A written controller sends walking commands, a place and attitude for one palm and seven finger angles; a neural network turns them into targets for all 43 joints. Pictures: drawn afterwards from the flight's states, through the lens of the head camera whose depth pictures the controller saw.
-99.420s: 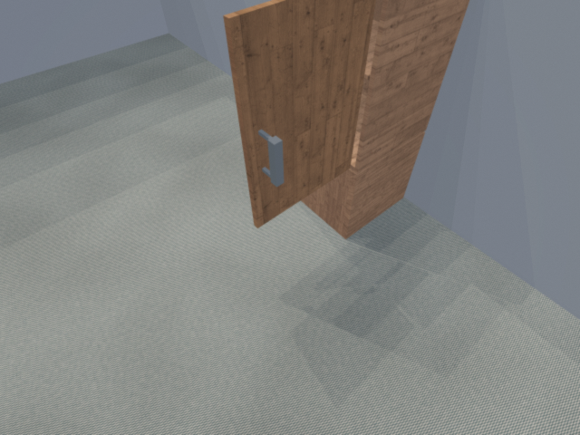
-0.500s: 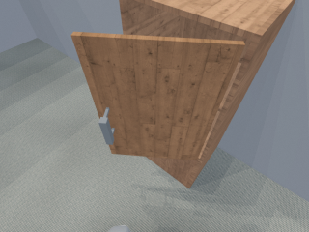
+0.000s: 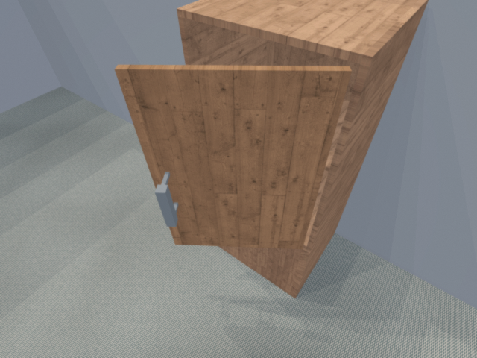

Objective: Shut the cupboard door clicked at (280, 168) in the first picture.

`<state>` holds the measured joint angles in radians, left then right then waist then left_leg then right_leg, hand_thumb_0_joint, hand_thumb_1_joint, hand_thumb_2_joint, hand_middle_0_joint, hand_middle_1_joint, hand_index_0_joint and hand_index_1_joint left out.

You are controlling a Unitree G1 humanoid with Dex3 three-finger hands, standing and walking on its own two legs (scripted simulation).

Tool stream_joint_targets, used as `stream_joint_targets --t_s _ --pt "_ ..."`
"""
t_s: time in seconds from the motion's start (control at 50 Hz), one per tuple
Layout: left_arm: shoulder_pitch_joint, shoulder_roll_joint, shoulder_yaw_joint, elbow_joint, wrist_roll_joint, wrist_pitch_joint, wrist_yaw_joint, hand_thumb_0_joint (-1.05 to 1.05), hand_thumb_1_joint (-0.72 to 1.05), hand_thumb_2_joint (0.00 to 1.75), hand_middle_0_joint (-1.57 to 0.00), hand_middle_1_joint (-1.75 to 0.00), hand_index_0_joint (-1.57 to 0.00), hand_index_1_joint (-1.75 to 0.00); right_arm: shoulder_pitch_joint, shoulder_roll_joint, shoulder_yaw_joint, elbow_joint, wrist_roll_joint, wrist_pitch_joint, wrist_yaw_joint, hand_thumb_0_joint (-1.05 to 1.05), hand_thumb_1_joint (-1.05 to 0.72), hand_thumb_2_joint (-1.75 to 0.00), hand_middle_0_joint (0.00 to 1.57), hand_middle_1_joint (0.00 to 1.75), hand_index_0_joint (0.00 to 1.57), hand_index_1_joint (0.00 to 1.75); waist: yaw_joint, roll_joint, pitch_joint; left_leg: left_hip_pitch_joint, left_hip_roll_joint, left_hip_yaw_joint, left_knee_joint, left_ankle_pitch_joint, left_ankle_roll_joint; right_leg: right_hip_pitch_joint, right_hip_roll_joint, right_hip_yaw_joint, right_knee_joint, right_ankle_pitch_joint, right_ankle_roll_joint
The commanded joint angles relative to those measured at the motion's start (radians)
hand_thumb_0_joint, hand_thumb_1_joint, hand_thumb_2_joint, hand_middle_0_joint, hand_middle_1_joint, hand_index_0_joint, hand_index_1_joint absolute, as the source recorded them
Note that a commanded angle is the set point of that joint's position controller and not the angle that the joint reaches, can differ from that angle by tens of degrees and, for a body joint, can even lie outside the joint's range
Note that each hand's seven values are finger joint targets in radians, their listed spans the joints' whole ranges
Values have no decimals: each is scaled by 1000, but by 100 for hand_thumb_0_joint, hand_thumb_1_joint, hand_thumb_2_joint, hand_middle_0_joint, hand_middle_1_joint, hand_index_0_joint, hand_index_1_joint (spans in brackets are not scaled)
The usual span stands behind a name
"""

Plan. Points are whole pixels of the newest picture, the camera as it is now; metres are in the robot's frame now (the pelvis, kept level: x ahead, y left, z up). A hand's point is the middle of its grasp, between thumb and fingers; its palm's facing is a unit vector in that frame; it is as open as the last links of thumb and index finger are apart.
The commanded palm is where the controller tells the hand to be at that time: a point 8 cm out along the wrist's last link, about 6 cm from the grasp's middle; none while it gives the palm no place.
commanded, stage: come to a stop and stand still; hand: left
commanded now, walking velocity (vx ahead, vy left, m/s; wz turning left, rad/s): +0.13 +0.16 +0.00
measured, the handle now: (169, 199) +0.49 +0.21 -0.07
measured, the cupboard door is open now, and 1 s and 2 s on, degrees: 34 34 34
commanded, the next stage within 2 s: look again from close up in 1.62 s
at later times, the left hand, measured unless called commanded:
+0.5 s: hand out of the picture +0.01 +0.22 -0.18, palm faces +0.03 -0.98 -0.21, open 7.3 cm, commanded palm none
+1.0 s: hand out of the picture +0.00 +0.29 -0.17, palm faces -0.03 -0.96 -0.27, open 7.3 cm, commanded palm none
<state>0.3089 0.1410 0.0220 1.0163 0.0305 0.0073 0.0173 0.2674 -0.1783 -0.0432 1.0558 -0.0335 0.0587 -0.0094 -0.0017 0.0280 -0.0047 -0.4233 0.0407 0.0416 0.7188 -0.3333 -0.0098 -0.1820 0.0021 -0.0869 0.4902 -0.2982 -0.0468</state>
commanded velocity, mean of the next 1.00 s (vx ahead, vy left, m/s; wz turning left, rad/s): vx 0.00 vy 0.02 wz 0.00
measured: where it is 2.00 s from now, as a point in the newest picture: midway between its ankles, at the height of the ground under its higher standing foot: outside the picture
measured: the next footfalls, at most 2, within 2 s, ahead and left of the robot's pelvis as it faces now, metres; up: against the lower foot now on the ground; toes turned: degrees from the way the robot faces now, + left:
left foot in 0.26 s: +0.11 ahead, +0.11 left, +0.00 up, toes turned +0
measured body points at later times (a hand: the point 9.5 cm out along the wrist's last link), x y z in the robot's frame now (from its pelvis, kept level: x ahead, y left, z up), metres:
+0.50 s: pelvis +0.02 +0.05 -0.01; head +0.02 +0.05 +0.44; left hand +0.01 +0.27 -0.16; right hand +0.05 -0.19 -0.16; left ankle +0.01 +0.11 -0.74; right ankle -0.02 -0.09 -0.74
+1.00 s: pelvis -0.03 +0.08 +0.00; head -0.03 +0.08 +0.45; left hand +0.00 +0.34 -0.15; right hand +0.01 -0.20 -0.14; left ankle +0.01 +0.11 -0.74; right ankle -0.02 -0.08 -0.74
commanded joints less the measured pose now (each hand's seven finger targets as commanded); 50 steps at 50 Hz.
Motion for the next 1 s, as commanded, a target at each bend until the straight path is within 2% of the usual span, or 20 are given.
stream_joint_targets --t_s 0.0,0.08,0.14,0.16,0.2,0.24,0.26,0.28,0.3,0.34,0.36,0.38,0.4,0.46,0.56,0.66,0.74,0.82,0.9,0.98 --pt "19 105 19 -38 -12 -43 9 0 90 90 -20 -30 -20 -30 30 -35 -4 -29 5 -42 13 0 -90 -90 20 30 20 30 -8 -149 161 -65 10 -3 143 53 -6 -100 -227 240 -360 -106 -77" --pt "104 124 27 -8 -6 -52 8 0 90 90 -20 -30 -20 -30 9 -27 1 -31 10 -57 11 0 -90 -90 20 30 20 30 36 -111 109 -77 5 14 43 6 -18 60 -265 248 -302 87 -124" --pt "119 127 33 14 -4 -46 13 0 90 90 -20 -30 -20 -30 12 -8 11 -33 16 -62 -1 0 -90 -90 20 30 20 30 45 -130 72 10 3 10 -85 -40 -18 82 -292 255 -234 263 -151" --pt "108 125 33 17 -4 -43 15 0 90 90 -20 -30 -20 -30 26 4 13 -23 19 -63 -5 0 -90 -90 20 30 20 30 38 -137 70 73 0 18 -152 -13 -18 56 -281 233 -206 289 -142" --pt "78 107 28 32 -14 -38 16 0 90 90 -20 -30 -20 -30 87 21 24 11 23 -72 -13 0 -90 -90 20 30 20 30 8 -110 43 244 -7 11 -327 147 -8 -19 -210 166 -129 278 -83" --pt "106 50 12 43 -18 -32 15 0 90 90 -20 -30 -20 -30 115 -30 22 28 20 -91 -24 0 -90 -90 20 30 20 30 23 15 0 333 100 -76 -337 414 40 -52 -115 102 -58 186 -14" --pt "87 228 -8 -5 -15 -65 32 0 90 90 -20 -30 -20 -30 14 -128 15 -76 9 -86 -12 0 -90 -90 20 30 20 30 -17 79 127 220 25 -84 -267 362 43 -60 -115 93 -166 233 2" --pt "107 139 13 2 -14 -66 37 0 90 90 -20 -30 -20 -30 33 -73 6 -84 6 -102 -13 0 -90 -90 20 30 20 30 0 75 23 210 38 -69 -209 272 33 -30 -159 167 -100 223 -20" --pt "104 119 4 21 -12 -60 38 0 90 90 -20 -30 -20 -30 28 -31 9 -69 12 -102 -19 0 -90 -90 20 30 20 30 -7 153 -48 244 28 -75 -220 278 33 -4 -174 174 -69 273 -37" --pt "103 102 -4 18 -11 -49 37 0 90 90 -20 -30 -20 -30 77 -37 13 -62 18 -98 -27 0 -90 -90 20 30 20 30 -14 109 -69 265 44 -99 -229 365 48 12 -134 116 -45 248 -26" --pt "111 94 -8 19 -7 -47 36 0 90 90 -20 -30 -20 -30 85 -45 16 -63 16 -96 -26 0 -90 -90 20 30 20 30 -8 26 -74 255 53 -95 -223 364 60 20 -118 107 -39 233 -19" --pt "100 94 -5 19 -7 -42 35 0 90 90 -20 -30 -20 -30 82 -63 11 -67 17 -95 -27 0 -90 -90 20 30 20 30 -13 -35 -20 215 54 -101 -235 335 62 0 -117 91 -36 208 -10" --pt "97 100 0 14 -5 -39 34 0 90 90 -20 -30 -20 -30 81 -86 6 -72 17 -98 -29 0 -90 -90 20 30 20 30 -10 -51 2 204 56 -107 -243 369 65 -11 -113 86 -21 219 -6" --pt "94 120 4 -5 -6 -31 34 0 90 90 -20 -30 -20 -30 62 -129 1 -75 16 -104 -32 0 -90 -90 20 30 20 30 6 -46 24 208 68 -109 -257 503 76 -6 -101 75 0 234 1" --pt "62 163 16 -39 -11 -20 35 0 90 90 -20 -30 -20 -30 23 -178 -4 -85 15 -107 -33 0 -90 -90 20 30 20 30 13 -3 10 245 80 -123 -294 597 75 5 -92 63 14 196 14" --pt "12 190 17 -64 -11 -4 30 0 90 90 -20 -30 -20 -30 -20 -206 -8 -93 14 -100 -28 0 -90 -90 20 30 20 30 16 -12 55 218 99 -159 -396 372 57 -17 -87 67 -5 95 23" --pt "-11 214 20 -73 -7 4 23 0 90 90 -20 -30 -20 -30 -48 -239 -17 -97 14 -93 -22 0 -90 -90 20 30 20 30 14 -8 84 185 118 -199 -501 80 37 -36 -88 75 -10 50 26" --pt "-10 226 18 -69 -3 3 19 0 90 90 -20 -30 -20 -30 -63 -245 -19 -93 16 -91 -17 0 -90 -90 20 30 20 30 15 -20 83 180 120 -194 -539 -36 34 -34 -93 84 -33 55 25" --pt "-6 234 16 -60 -3 -4 17 0 90 90 -20 -30 -20 -30 -64 -248 -18 -79 18 -92 -12 0 -90 -90 20 30 20 30 12 -21 43 216 110 -176 -531 -20 33 -22 -103 96 -65 73 20" --pt "7 234 12 -40 -3 -3 17 0 90 90 -20 -30 -20 -30 -61 -249 -18 -62 22 -88 -10 0 -90 -90 20 30 20 30 11 1 62 201 112 -179 -556 -71 28 -24 -103 95 -77 62 23"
